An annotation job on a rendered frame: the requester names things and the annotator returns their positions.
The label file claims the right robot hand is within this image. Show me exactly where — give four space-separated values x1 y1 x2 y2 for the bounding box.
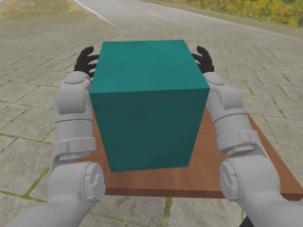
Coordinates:
191 45 214 74

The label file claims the left robot hand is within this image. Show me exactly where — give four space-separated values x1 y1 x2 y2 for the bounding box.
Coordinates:
74 46 99 84

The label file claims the table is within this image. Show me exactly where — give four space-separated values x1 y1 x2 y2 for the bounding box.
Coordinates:
74 106 303 227

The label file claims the left robot forearm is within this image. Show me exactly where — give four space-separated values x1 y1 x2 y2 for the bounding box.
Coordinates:
46 71 97 198

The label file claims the right robot forearm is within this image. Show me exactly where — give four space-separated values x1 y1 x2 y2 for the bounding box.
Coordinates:
203 72 281 190

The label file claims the robot left upper arm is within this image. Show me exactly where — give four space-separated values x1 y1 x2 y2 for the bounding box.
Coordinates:
3 161 106 227

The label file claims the carton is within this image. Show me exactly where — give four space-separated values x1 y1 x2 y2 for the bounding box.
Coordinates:
89 40 210 172

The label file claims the robot right upper arm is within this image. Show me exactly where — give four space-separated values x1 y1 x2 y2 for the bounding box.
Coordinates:
219 154 303 227

